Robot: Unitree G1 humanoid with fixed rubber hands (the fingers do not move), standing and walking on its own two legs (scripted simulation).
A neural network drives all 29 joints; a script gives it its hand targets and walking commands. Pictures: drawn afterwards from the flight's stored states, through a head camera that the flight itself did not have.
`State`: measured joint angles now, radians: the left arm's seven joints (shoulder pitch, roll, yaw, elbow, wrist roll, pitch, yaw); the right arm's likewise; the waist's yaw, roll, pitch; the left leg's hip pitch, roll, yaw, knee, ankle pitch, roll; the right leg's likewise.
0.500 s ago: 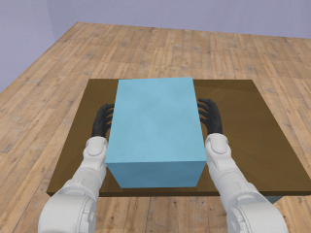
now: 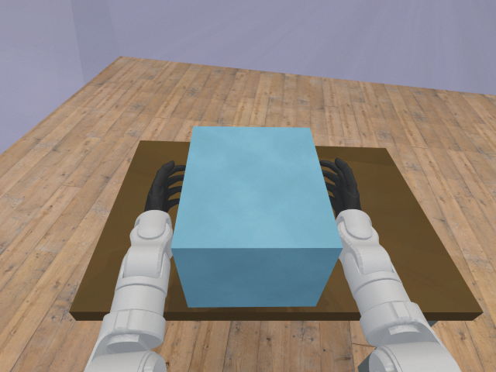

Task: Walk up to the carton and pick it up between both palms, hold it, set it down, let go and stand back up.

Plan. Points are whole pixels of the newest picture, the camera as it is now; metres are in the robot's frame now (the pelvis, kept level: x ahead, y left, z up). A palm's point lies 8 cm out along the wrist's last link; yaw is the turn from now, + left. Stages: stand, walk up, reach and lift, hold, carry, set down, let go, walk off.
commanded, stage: reach and lift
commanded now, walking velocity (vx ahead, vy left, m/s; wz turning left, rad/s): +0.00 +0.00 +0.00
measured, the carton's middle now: (252, 212) +0.39 -0.01 +0.08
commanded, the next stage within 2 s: hold in 1.32 s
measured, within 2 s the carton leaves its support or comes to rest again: neither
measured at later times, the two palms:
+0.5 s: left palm (155, 203) +0.35 +0.15 +0.14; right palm (354, 206) +0.34 -0.16 +0.14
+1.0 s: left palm (152, 196) +0.35 +0.15 +0.15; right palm (354, 200) +0.35 -0.16 +0.15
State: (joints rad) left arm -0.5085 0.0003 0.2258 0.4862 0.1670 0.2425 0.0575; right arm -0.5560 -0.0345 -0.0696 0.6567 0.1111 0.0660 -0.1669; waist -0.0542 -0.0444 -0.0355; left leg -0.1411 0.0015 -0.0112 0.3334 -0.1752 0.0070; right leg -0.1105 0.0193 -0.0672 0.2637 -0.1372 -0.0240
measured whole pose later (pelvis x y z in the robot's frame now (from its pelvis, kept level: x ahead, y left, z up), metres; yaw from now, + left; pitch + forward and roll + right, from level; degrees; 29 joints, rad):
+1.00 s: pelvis -0.01 +0.00 +0.00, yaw +1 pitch -6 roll -1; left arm -0.50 -0.03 0.26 0.16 0.25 0.54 0.00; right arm -0.57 -0.03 -0.06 0.51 0.14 0.22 -0.16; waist -0.09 -0.06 0.03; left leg -0.05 0.00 -0.03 0.33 -0.17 0.00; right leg -0.02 0.02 -0.07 0.26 -0.14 -0.03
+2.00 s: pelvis -0.02 +0.00 +0.00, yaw +0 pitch -8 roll -1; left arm -0.57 -0.03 0.30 0.11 0.28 0.66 -0.04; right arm -0.64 -0.04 -0.05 0.52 0.16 0.28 -0.17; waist -0.07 -0.05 0.04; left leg -0.03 0.00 -0.01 0.33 -0.16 0.01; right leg 0.00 0.02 -0.06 0.27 -0.13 -0.02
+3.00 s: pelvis -0.01 +0.00 +0.00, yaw +0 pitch -8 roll -1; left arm -0.54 -0.03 0.29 0.06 0.27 0.67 -0.04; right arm -0.62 -0.04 -0.04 0.47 0.17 0.29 -0.18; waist -0.07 -0.05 0.04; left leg -0.02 0.00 -0.02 0.33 -0.17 0.01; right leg 0.01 0.02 -0.06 0.26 -0.14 -0.02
